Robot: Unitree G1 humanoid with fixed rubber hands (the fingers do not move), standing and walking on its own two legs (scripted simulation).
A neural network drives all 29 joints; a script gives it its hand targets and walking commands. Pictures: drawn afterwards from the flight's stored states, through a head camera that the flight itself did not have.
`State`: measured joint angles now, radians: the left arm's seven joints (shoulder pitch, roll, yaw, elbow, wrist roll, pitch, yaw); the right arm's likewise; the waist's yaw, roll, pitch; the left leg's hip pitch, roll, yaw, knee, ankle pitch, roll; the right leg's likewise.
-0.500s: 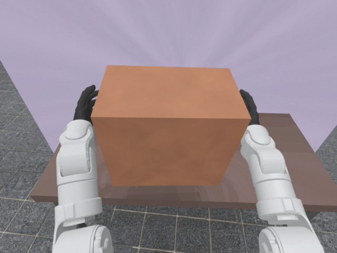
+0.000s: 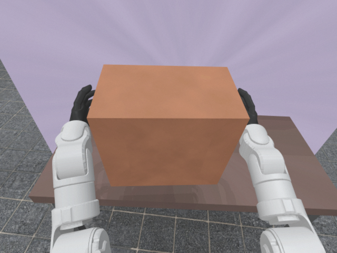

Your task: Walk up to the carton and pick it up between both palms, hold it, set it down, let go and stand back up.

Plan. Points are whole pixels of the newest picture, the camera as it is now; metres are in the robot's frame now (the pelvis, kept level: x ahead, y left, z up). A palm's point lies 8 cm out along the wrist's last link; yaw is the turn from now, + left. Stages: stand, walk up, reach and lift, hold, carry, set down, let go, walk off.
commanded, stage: hold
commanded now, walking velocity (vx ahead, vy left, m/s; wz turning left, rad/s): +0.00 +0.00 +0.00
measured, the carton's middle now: (165, 130) +0.37 +0.01 +0.13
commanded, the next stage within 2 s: set down in 0.42 s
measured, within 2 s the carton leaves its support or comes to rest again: neither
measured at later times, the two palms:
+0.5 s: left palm (85, 121) +0.35 +0.19 +0.19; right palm (250, 124) +0.35 -0.18 +0.17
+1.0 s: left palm (91, 127) +0.37 +0.19 +0.15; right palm (242, 133) +0.36 -0.18 +0.13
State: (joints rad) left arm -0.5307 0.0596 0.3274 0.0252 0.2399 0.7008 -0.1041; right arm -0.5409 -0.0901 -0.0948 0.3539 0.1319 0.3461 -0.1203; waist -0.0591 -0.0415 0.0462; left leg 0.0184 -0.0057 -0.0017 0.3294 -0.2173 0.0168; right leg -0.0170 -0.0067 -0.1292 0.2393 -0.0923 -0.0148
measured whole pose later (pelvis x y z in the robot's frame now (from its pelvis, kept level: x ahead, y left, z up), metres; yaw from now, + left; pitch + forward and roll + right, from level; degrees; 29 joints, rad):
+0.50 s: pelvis +0.00 +0.00 +0.00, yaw -1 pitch -8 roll -1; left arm -0.54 0.04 0.32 0.03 0.26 0.71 -0.09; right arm -0.55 -0.10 -0.11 0.38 0.12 0.34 -0.10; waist -0.06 -0.04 0.05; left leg 0.02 -0.01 0.01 0.33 -0.21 0.02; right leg -0.02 -0.01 -0.12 0.24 -0.09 -0.01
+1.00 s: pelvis +0.02 +0.00 +0.00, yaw +1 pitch -6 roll -1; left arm -0.48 0.05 0.25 0.21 0.21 0.38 -0.07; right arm -0.42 -0.05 -0.17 0.47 0.00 0.01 -0.09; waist -0.03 -0.03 0.06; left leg 0.01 0.00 -0.02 0.33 -0.24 0.01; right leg -0.02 -0.01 -0.15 0.24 -0.12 -0.01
